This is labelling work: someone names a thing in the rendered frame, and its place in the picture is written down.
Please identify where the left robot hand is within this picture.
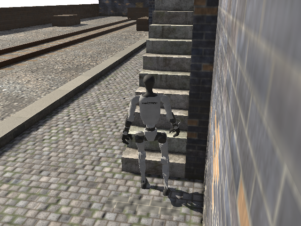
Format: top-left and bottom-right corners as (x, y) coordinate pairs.
(121, 134), (133, 145)

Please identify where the robot right upper arm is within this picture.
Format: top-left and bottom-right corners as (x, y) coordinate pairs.
(159, 95), (173, 120)

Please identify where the robot left shin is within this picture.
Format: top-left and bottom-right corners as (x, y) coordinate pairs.
(138, 152), (146, 183)

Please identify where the robot left upper arm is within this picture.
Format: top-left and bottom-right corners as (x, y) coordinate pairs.
(127, 95), (140, 122)

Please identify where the robot right forearm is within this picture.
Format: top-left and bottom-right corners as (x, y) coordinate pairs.
(169, 112), (179, 129)

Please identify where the right robot foot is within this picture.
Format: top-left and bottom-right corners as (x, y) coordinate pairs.
(163, 187), (171, 196)

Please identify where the robot left forearm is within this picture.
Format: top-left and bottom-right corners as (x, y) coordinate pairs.
(123, 115), (132, 135)

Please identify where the right robot hand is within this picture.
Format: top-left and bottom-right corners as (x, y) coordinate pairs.
(169, 128), (180, 137)

